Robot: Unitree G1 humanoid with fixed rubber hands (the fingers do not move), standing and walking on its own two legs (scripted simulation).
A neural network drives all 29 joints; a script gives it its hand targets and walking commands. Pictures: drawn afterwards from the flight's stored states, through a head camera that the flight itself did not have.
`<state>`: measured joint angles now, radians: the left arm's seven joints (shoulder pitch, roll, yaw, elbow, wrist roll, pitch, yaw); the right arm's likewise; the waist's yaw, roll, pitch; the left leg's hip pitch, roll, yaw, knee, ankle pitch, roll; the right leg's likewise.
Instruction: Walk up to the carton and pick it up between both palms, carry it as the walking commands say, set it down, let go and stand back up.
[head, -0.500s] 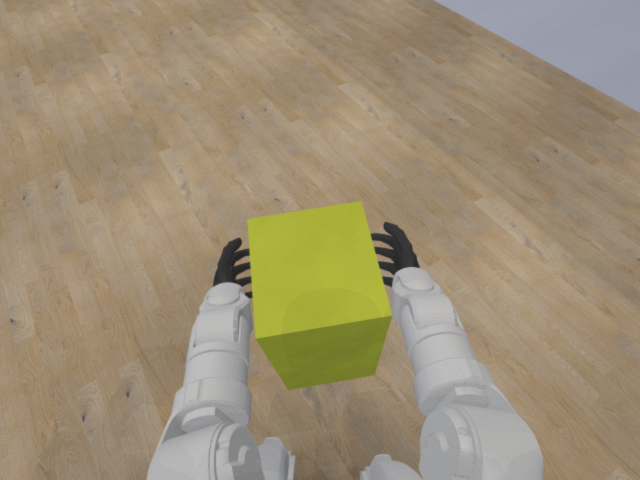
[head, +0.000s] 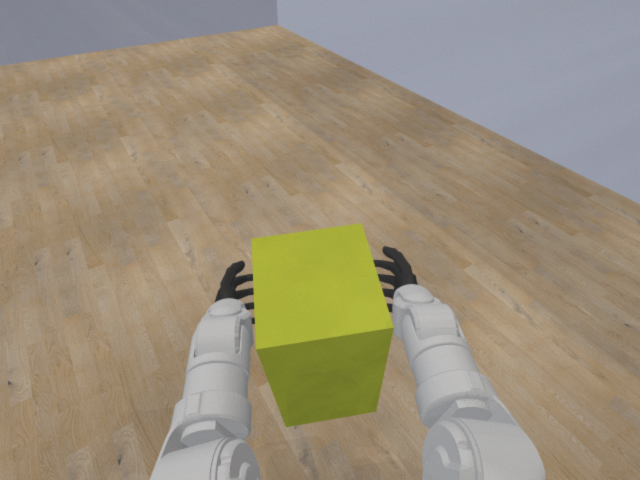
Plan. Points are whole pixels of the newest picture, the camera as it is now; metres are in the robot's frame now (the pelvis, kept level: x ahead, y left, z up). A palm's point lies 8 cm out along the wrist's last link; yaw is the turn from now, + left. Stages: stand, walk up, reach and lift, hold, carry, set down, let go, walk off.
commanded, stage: reach and lift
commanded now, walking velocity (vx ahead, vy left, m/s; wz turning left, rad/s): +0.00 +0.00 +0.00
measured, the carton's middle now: (320, 334) +0.33 +0.04 -0.02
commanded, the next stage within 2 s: hold in 1.86 s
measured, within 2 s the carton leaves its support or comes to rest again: neither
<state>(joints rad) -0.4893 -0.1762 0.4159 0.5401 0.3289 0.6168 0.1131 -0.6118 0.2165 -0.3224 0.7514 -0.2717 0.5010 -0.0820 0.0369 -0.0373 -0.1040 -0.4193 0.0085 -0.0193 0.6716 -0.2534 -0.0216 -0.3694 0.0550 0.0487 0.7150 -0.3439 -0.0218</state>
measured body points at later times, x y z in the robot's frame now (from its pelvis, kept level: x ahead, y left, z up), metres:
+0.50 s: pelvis -0.01 +0.00 +0.01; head -0.10 +0.02 +0.45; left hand +0.30 +0.17 +0.07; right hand +0.33 -0.07 +0.08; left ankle +0.06 +0.13 -0.72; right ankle +0.02 -0.10 -0.72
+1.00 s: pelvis +0.01 +0.00 +0.01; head -0.03 +0.01 +0.46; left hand +0.33 +0.15 +0.06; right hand +0.36 -0.09 +0.07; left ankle +0.06 +0.13 -0.72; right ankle +0.02 -0.10 -0.72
